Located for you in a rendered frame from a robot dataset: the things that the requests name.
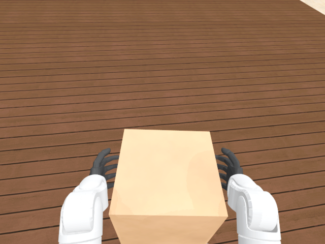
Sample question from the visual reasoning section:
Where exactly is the left robot hand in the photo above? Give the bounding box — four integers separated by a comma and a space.
89, 148, 119, 189

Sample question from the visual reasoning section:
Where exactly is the right robot hand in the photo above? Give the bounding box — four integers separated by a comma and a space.
215, 148, 243, 191

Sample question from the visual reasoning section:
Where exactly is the robot left forearm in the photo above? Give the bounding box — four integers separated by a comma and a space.
58, 174, 108, 244

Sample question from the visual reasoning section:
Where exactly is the carton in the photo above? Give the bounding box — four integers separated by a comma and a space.
109, 129, 228, 244

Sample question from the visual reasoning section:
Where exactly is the robot right forearm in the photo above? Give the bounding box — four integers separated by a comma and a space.
227, 174, 281, 244

